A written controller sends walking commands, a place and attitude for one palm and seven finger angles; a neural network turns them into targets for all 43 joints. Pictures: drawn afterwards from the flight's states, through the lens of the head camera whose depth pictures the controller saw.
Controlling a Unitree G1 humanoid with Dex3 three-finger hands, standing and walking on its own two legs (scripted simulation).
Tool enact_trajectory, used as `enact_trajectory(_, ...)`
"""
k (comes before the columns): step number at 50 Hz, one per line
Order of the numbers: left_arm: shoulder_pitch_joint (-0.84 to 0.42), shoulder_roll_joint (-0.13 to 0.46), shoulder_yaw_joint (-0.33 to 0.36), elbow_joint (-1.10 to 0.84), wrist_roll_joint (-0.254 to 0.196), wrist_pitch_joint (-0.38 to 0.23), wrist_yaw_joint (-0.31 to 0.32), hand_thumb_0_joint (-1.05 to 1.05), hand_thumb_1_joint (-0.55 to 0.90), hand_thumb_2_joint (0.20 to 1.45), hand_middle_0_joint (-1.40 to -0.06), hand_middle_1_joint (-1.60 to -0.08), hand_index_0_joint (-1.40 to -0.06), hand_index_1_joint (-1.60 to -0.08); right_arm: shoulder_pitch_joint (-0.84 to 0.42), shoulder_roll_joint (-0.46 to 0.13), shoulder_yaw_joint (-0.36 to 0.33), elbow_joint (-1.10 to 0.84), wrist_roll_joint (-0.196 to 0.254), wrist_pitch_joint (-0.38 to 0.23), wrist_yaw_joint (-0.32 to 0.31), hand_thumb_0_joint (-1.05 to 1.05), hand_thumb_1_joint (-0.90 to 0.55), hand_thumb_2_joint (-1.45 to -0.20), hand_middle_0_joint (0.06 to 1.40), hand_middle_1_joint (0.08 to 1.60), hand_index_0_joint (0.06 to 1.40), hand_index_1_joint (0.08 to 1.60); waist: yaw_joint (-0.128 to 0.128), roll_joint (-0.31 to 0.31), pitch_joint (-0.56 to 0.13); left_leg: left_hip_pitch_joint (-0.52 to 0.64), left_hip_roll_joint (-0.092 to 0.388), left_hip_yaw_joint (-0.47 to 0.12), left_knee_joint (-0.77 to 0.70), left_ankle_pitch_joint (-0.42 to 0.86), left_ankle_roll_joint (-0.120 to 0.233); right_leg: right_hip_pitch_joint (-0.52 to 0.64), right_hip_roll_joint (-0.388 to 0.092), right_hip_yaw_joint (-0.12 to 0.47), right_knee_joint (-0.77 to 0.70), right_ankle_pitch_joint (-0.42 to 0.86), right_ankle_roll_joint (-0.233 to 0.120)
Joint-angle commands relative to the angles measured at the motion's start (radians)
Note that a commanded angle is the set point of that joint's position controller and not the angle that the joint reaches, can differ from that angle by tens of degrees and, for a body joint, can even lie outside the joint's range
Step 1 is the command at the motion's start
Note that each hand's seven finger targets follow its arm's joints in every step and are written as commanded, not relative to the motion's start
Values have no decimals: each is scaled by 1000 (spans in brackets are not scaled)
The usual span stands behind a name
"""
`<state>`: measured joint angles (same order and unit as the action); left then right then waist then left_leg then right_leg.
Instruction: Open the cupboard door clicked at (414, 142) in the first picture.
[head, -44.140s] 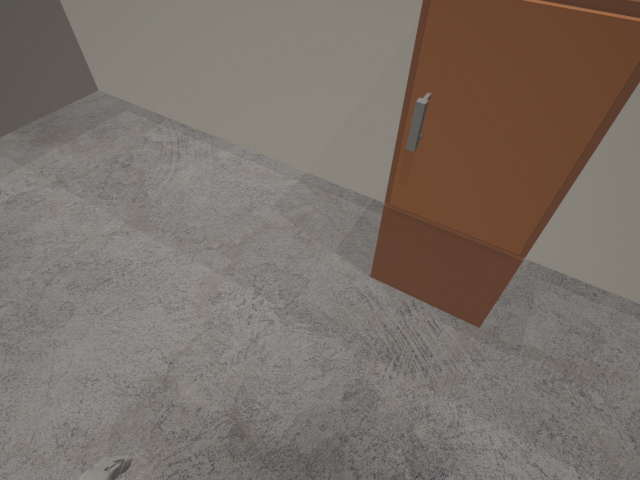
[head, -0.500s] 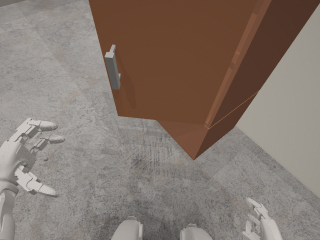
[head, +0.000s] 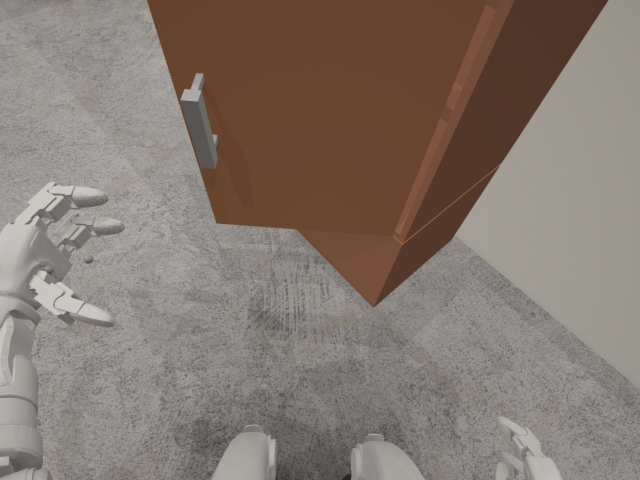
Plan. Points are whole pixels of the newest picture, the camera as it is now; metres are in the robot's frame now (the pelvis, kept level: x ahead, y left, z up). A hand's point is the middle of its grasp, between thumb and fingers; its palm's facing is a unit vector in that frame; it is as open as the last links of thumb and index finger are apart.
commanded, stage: move the hooked fingers beside the handle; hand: left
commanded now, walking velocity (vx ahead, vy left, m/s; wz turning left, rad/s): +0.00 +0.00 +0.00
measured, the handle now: (204, 122) +0.59 +0.19 +0.05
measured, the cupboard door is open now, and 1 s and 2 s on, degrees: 46 46 46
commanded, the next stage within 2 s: slide the fingers in behind the handle in 2.00 s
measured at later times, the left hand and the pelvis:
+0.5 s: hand (115, 206) +0.43 +0.27 +0.05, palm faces -0.04 -1.00 -0.01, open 14.0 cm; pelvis +0.00 +0.02 +0.00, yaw -1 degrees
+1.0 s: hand (145, 165) +0.50 +0.25 +0.06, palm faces -0.04 -1.00 +0.00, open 14.0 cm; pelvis +0.00 +0.01 -0.01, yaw -2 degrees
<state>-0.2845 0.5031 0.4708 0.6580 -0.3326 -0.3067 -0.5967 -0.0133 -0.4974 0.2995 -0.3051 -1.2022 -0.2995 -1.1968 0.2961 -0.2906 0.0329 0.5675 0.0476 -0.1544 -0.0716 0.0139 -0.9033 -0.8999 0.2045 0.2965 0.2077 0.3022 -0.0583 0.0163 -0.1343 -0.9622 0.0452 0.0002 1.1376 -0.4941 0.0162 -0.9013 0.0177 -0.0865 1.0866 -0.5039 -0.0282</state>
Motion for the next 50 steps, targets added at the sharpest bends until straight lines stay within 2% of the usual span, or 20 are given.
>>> enact_trajectory(1,-230,278,72,-160,-13,-57,31,0,-500,300,-300,-1200,-300,-1200,51,-158,-76,-123,4,-27,1,0,-900,-900,200,300,200,300,20,67,-337,231,-27,-25,-150,305,19,191,6,74,-151,278,7)
enact_trajectory(6,-345,262,41,-170,7,-106,54,0,-500,300,-300,-1200,-300,-1200,75,-162,-82,-96,-2,-11,3,0,-900,-900,200,300,200,300,-7,96,-349,299,-21,-43,-156,317,15,120,11,57,-144,255,3)
enact_trajectory(7,-348,235,21,-149,12,-108,56,0,-500,300,-300,-1200,-300,-1200,79,-161,-84,-92,-1,-8,3,0,-900,-900,200,300,200,300,-12,91,-346,314,-20,-47,-160,318,14,105,11,52,-146,246,3)
enact_trajectory(9,-371,265,43,-151,18,-116,63,0,-500,300,-300,-1200,-300,-1200,93,-166,-85,-81,-5,-2,1,0,-900,-900,200,300,200,300,-5,114,-388,359,-15,-55,-163,364,9,103,14,47,-140,265,-1)
enact_trajectory(12,-430,231,0,-118,42,-108,81,0,-500,300,-300,-1200,-300,-1200,93,-164,-83,-73,-7,13,5,0,-900,-900,200,300,200,300,-14,142,-363,382,-12,-73,-176,355,0,50,9,34,-141,226,-2)
enact_trajectory(15,-493,260,19,-50,62,-106,107,0,-500,300,-300,-1200,-300,-1200,111,-170,-82,-58,-11,30,3,0,-900,-900,200,300,200,300,-26,103,-353,373,-8,-80,-175,339,1,34,12,30,-142,215,-2)
enact_trajectory(17,-565,246,-8,-33,77,-112,120,0,-500,300,-300,-1200,-300,-1200,109,-167,-78,-54,-13,37,5,0,-900,-900,200,300,200,300,-34,134,-353,376,-9,-84,-174,318,-2,10,8,30,-138,195,-3)
enact_trajectory(19,-577,290,31,-1,86,-123,128,0,-500,300,-300,-1200,-300,-1200,127,-174,-78,-48,-17,47,5,0,-900,-900,200,300,200,300,-25,121,-394,391,-6,-85,-165,368,-4,26,13,29,-129,223,-5)
enact_trajectory(23,-617,273,6,5,93,-139,128,0,-500,300,-300,-1200,-300,-1200,141,-170,-78,-47,-21,66,15,0,-900,-900,200,300,200,300,-22,176,-443,454,0,-97,-150,490,-14,7,15,25,-116,267,-9)
enact_trajectory(25,-630,246,-25,49,107,-129,129,0,-500,300,-300,-1200,-300,-1200,148,-172,-79,-39,-21,83,22,0,-900,-900,200,300,200,300,-34,170,-423,470,9,-108,-153,491,-22,-36,16,18,-120,249,-5)
enact_trajectory(27,-685,227,-44,98,113,-121,135,0,-500,300,-300,-1200,-300,-1200,156,-174,-82,-28,-22,95,21,0,-900,-900,200,300,200,300,-56,124,-395,433,8,-108,-148,440,-13,-50,16,17,-122,238,-1)
enact_trajectory(29,-688,269,-6,149,118,-121,140,0,-500,300,-300,-1200,-300,-1200,168,-181,-79,-27,-23,108,21,0,-900,-900,200,300,200,300,-48,108,-393,408,6,-105,-147,432,-11,-40,19,17,-120,236,-3)
enact_trajectory(30,-731,269,-13,150,119,-126,143,0,-500,300,-300,-1200,-300,-1200,167,-180,-79,-26,-23,113,20,0,-900,-900,200,300,200,300,-60,97,-395,393,3,-101,-142,413,-6,-36,17,19,-118,238,-1)
enact_trajectory(33,-807,310,8,165,132,-149,158,0,-500,300,-300,-1200,-300,-1200,176,-177,-73,-18,-27,125,19,0,-900,-900,200,300,200,300,-62,135,-404,381,-1,-98,-126,407,-3,-44,19,25,-106,238,-6)
enact_trajectory(36,-850,376,48,164,148,-174,165,0,-500,300,-300,-1200,-300,-1200,186,-178,-71,-9,-33,138,20,0,-900,-900,200,300,200,300,-63,151,-470,393,-2,-90,-105,437,0,-15,20,39,-103,275,-1)
enact_trajectory(39,-893,368,28,173,159,-183,160,0,-500,300,-300,-1200,-300,-1200,200,-174,-67,-1,-36,148,22,0,-900,-900,200,300,200,300,-73,186,-507,418,1,-95,-92,490,-1,-23,24,38,-93,300,0)
enact_trajectory(45,-920,370,7,300,171,-131,146,0,-500,300,-300,-1200,-300,-1200,220,-182,-61,6,-33,175,22,0,-900,-900,200,300,200,300,-107,133,-448,327,-1,-84,-82,419,14,-25,28,42,-106,291,6)
enact_trajectory(47,-943,408,26,334,178,-117,149,0,-500,300,-300,-1200,-300,-1200,225,-186,-57,3,-34,179,21,0,-900,-900,200,300,200,300,-115,119,-425,268,-2,-75,-73,382,20,-15,28,48,-106,286,9)
enact_trajectory(49,-973,479,66,333,185,-123,153,0,-500,300,-300,-1200,-300,-1200,234,-189,-50,-2,-36,183,17,0,-900,-900,200,300,200,300,-107,133,-459,243,-6,-66,-61,388,23,18,30,58,-98,305,8)
enact_trajectory(50,-1009,478,55,332,188,-125,155,0,-500,300,-300,-1200,-300,-1200,233,-187,-48,-1,-36,183,17,0,-900,-900,200,300,200,300,-124,131,-446,230,-5,-66,-54,383,26,9,30,59,-97,307,11)
